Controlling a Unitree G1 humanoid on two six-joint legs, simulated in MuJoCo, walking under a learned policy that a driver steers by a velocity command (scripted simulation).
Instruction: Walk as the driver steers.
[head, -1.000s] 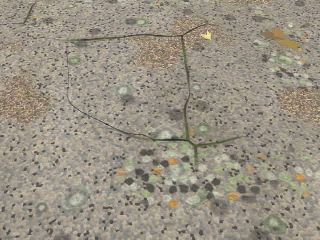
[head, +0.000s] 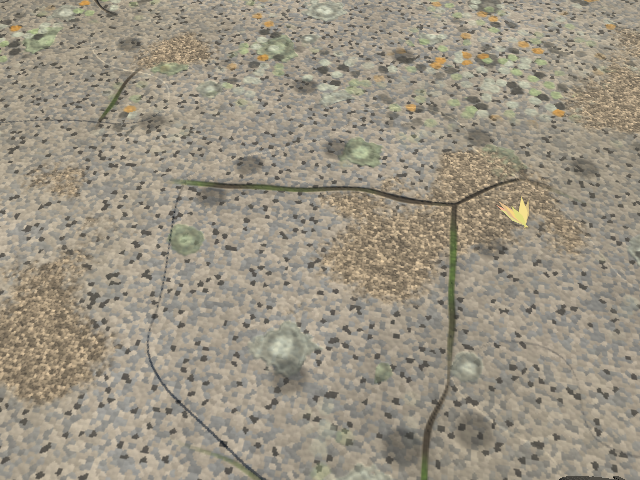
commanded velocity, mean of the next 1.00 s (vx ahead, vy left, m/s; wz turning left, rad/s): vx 0.50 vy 0.00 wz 0.48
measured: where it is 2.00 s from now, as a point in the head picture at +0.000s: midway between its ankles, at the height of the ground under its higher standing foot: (203, 246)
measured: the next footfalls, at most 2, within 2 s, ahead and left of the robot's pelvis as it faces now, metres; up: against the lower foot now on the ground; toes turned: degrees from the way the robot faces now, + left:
right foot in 0.46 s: +0.47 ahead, -0.09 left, +0.00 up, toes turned +20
left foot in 0.96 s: +0.61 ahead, +0.27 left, +0.00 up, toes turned +31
